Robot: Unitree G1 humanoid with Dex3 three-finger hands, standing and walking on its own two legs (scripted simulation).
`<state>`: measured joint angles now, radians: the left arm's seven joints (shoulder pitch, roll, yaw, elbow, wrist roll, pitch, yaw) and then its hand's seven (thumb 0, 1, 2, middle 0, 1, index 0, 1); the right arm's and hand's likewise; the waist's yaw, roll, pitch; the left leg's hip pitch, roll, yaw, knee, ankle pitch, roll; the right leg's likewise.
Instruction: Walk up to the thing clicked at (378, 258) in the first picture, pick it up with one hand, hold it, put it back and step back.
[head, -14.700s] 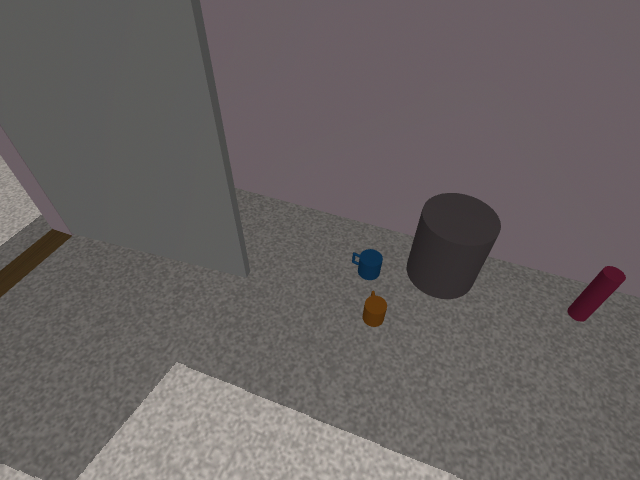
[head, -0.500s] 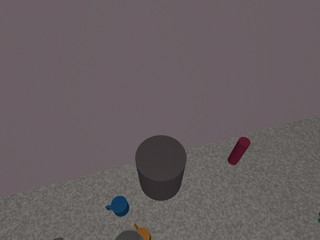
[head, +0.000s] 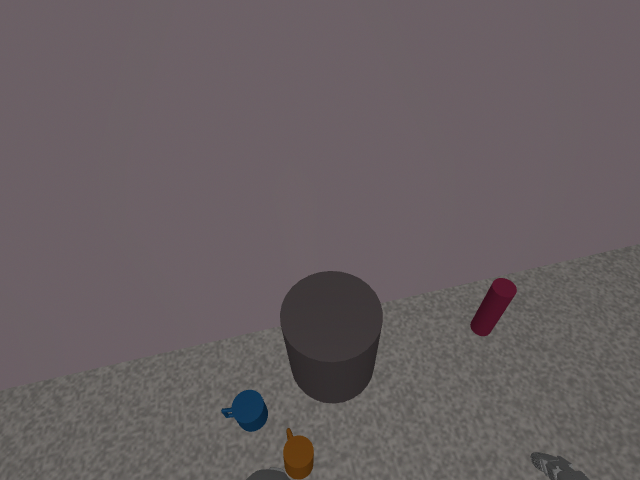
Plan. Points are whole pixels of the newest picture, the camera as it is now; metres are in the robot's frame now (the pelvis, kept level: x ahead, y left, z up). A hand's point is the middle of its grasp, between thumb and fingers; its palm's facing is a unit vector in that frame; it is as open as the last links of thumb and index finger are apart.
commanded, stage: walk up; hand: left
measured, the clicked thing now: (244, 411) +0.42 +0.28 -0.71
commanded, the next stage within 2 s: stand in 1.72 s
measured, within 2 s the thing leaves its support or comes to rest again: neither
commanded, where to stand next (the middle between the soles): +0.03 +0.03 m, yaw +0 degrees
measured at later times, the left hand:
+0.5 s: hand out of the picture +0.03 +0.28 -0.14, palm faces +0.01 -0.94 -0.34, open 7.4 cm
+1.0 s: hand out of the picture +0.07 +0.28 -0.13, palm faces +0.02 -0.93 -0.36, open 7.4 cm
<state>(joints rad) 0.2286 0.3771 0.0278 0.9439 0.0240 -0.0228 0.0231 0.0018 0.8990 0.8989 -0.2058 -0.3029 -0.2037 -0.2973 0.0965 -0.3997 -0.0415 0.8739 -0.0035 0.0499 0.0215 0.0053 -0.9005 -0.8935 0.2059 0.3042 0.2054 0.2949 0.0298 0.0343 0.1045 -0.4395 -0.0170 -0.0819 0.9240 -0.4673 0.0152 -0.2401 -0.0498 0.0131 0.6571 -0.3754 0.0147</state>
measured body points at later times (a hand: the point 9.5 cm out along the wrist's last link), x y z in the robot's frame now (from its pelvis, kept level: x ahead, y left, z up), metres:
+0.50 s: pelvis -0.03 +0.03 +0.01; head -0.03 +0.03 +0.46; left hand +0.03 +0.33 -0.12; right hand +0.05 -0.27 -0.12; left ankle +0.01 +0.16 -0.72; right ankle +0.00 -0.11 -0.72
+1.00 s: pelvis +0.00 +0.02 +0.02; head +0.00 +0.02 +0.47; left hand +0.07 +0.33 -0.10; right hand +0.10 -0.28 -0.11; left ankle +0.00 +0.16 -0.72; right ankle +0.00 -0.12 -0.72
